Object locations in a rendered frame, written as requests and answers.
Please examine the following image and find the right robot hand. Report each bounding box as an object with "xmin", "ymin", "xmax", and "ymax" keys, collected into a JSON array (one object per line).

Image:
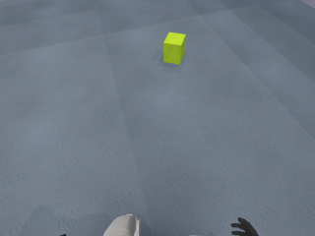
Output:
[{"xmin": 230, "ymin": 217, "xmax": 259, "ymax": 236}]

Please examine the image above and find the carton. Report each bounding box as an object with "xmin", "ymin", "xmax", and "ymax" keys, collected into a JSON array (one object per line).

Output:
[{"xmin": 163, "ymin": 32, "xmax": 186, "ymax": 65}]

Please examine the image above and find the left robot thigh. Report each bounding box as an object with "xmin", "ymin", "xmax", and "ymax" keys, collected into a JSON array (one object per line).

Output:
[{"xmin": 103, "ymin": 215, "xmax": 141, "ymax": 236}]

